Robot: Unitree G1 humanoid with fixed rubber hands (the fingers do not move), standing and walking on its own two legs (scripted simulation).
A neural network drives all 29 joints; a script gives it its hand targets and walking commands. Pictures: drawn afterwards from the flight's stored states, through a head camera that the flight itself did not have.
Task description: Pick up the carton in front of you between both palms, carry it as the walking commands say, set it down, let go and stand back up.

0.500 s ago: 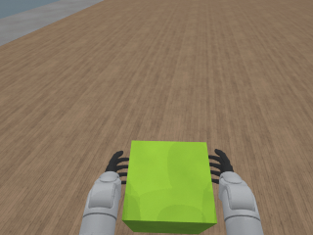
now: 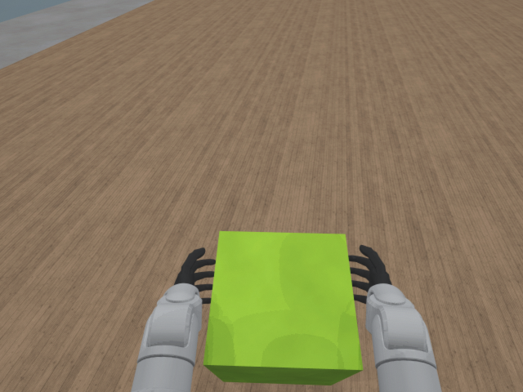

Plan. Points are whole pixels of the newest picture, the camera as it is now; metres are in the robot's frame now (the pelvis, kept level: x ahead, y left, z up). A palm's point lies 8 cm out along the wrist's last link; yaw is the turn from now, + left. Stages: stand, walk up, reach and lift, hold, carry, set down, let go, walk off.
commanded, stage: carry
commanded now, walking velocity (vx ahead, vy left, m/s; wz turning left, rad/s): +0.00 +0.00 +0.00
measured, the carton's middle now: (279, 314) +0.31 +0.00 -0.07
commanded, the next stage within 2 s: hold in 0.02 s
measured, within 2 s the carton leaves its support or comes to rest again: neither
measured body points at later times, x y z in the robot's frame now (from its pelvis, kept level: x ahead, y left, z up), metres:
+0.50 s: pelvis +0.00 -0.05 +0.00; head +0.00 -0.06 +0.45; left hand +0.29 +0.17 +0.00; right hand +0.36 -0.12 +0.02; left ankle -0.02 +0.08 -0.73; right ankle +0.08 -0.16 -0.73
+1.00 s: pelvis -0.04 -0.05 -0.12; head +0.17 +0.00 +0.28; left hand +0.36 +0.17 -0.20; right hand +0.38 -0.12 -0.18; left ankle -0.01 +0.08 -0.73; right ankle +0.08 -0.16 -0.73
